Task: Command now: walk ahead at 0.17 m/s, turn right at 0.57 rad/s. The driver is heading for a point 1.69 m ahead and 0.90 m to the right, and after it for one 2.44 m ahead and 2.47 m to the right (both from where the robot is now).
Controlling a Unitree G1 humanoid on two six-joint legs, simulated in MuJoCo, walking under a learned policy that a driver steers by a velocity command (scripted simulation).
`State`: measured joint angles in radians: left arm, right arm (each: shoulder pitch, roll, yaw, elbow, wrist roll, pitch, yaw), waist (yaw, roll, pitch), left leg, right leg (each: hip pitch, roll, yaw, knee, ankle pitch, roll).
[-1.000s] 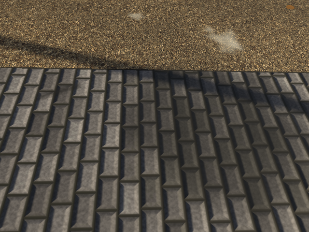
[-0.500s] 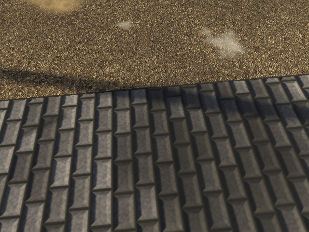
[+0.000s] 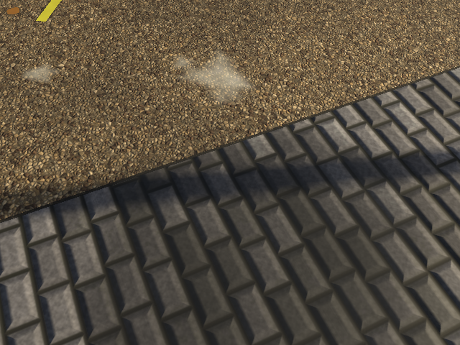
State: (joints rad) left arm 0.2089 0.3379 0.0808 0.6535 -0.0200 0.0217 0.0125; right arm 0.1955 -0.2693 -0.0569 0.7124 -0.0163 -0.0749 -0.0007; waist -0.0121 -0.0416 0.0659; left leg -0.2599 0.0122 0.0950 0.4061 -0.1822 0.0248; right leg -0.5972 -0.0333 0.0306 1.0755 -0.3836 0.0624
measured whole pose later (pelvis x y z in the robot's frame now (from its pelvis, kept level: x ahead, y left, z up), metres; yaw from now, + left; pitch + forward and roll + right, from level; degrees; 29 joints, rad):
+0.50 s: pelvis +0.10 -0.03 -0.01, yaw -17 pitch +3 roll +1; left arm 0.17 0.32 0.08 0.58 0.00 0.04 0.02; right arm 0.07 -0.31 -0.06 0.73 0.00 0.00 -0.02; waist 0.02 0.01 0.07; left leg -0.50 0.00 -0.08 0.87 -0.39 -0.08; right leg -0.39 0.08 0.11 0.47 -0.12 -0.05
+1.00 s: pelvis +0.10 +0.00 +0.00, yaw -36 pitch +1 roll +0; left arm 0.18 0.31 0.08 0.58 -0.02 0.08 -0.01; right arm 0.14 -0.29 -0.07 0.71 0.00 0.02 -0.02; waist -0.02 0.00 0.07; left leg -0.23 0.09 0.13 0.47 -0.24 -0.02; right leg -0.38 -0.03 -0.01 0.76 -0.39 0.07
